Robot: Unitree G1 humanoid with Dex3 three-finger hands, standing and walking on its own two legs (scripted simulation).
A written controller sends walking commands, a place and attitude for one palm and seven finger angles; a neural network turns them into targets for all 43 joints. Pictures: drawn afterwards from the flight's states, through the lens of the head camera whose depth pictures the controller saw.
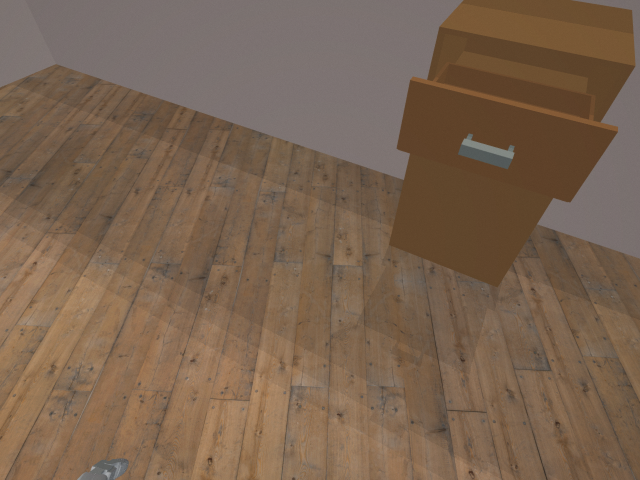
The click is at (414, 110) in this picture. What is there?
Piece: drawer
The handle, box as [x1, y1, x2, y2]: [458, 134, 514, 168]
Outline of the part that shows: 464,138 458,154 505,168 508,167 513,155 512,150 514,146 510,145 507,151 472,141 470,139 472,134 468,134 465,139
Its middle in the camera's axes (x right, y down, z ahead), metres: +0.36 -0.19 +0.84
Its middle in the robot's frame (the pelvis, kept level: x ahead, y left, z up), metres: +0.77 -0.32 +0.00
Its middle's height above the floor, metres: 0.77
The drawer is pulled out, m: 0.30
